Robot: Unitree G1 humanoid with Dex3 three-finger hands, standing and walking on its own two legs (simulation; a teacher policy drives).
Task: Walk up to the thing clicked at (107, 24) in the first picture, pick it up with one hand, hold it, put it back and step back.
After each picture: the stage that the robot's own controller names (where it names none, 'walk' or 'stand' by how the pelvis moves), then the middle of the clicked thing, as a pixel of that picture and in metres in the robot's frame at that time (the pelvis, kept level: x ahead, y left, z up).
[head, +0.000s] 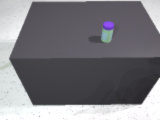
stand; (107, 32) +0.82 -0.13 -0.11
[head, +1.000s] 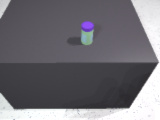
walk; (87, 33) +0.73 +0.03 -0.08
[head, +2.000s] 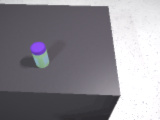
stand; (40, 55) +0.54 +0.25 -0.08
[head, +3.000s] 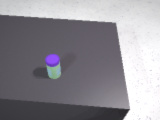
stand; (53, 66) +0.53 +0.18 -0.11
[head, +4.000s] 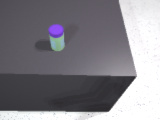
stand; (57, 38) +0.60 +0.14 -0.08
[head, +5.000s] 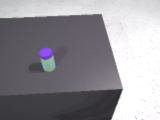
stand; (47, 60) +0.58 +0.22 -0.11
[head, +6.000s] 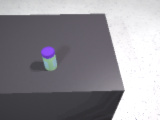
stand; (49, 58) +0.59 +0.20 -0.11
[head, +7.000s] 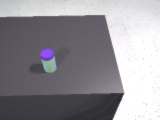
stand; (48, 61) +0.58 +0.20 -0.12
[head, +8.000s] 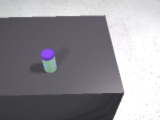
stand; (49, 61) +0.58 +0.20 -0.11
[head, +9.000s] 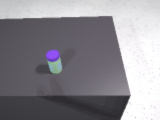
rise first; (54, 62) +0.57 +0.20 -0.11
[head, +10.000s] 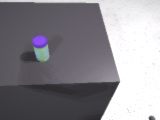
go down; (41, 49) +0.60 +0.18 -0.08
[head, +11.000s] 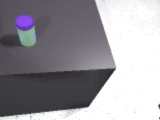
go down; (26, 31) +0.60 +0.19 -0.03
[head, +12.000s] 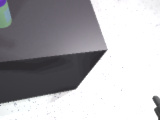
close in; out of the picture +0.60 +0.21 +0.00
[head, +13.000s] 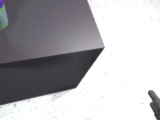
close; out of the picture +0.59 +0.19 +0.01
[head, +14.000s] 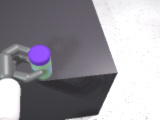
lift; (41, 63) +0.42 +0.13 +0.05
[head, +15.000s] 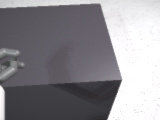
close; out of the picture +0.34 +0.08 -0.68
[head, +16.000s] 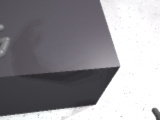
close; out of the picture +0.28 +0.08 -0.66
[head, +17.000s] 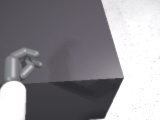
close; out of the picture +0.28 +0.08 -0.69
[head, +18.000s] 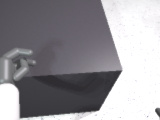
hold; out of the picture +0.28 +0.08 -0.67
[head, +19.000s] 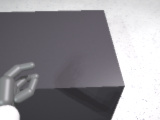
close; out of the picture +0.28 +0.09 -0.70
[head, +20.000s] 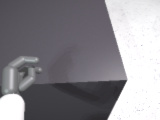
hold; out of the picture +0.27 +0.08 -0.69
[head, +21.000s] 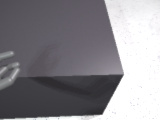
hold; out of the picture +0.30 +0.09 -0.69
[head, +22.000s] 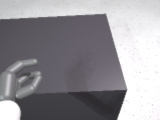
go down; out of the picture +0.27 +0.10 -0.71
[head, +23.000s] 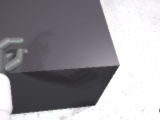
hold; out of the picture +0.30 +0.09 -0.66
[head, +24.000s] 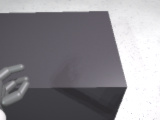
close; out of the picture +0.29 +0.11 -0.70
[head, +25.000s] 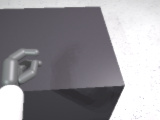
hold; out of the picture +0.27 +0.11 -0.69
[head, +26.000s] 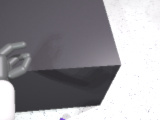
hold; out of the picture +0.32 +0.12 -0.68
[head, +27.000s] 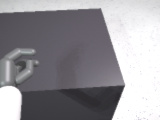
hold; out of the picture +0.29 +0.12 -0.69
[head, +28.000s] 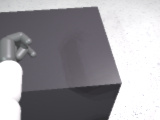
crouch; out of the picture +0.30 +0.13 -0.71
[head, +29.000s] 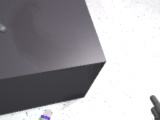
lower; out of the picture +0.29 +0.14 -0.68
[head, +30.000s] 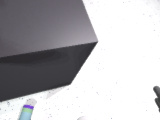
lower; (26, 115) +0.33 +0.15 -0.62
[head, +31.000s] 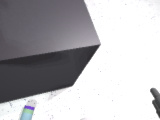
lower; (26, 115) +0.33 +0.16 -0.62
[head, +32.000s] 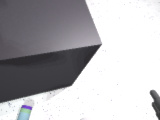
lower; (24, 115) +0.33 +0.16 -0.62
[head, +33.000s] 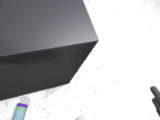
lower; (19, 113) +0.34 +0.18 -0.62
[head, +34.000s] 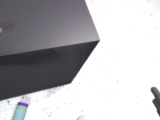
open; (20, 112) +0.34 +0.19 -0.61
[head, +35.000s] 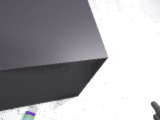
sink last; out of the picture +0.33 +0.18 -0.65
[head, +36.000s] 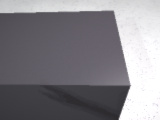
sink last; out of the picture +0.35 +0.21 -0.69
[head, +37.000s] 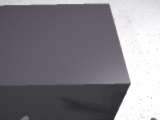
stand; out of the picture +0.33 +0.20 -0.68
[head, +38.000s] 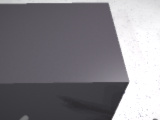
stand; out of the picture +0.34 +0.22 -0.68
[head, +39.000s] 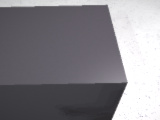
stand; out of the picture +0.35 +0.23 -0.70
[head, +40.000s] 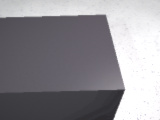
stand; out of the picture +0.35 +0.24 -0.75
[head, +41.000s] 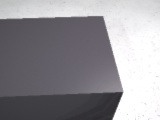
stand; out of the picture +0.34 +0.25 -0.75
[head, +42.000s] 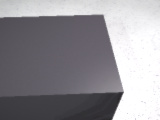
stand; out of the picture +0.34 +0.26 -0.75
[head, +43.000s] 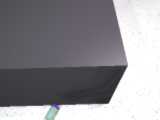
walk; (52, 112) +0.41 +0.26 -0.73
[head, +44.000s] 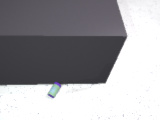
walk; (54, 90) +0.61 +0.21 -0.72
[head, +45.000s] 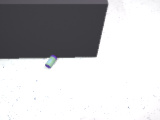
walk; (51, 61) +0.90 +0.31 -0.72
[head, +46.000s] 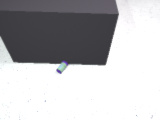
stand; (62, 67) +0.97 +0.22 -0.73
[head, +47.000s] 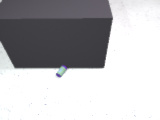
stand; (61, 71) +1.00 +0.25 -0.75
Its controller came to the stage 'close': yes
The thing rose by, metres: 0.11
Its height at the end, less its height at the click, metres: -0.64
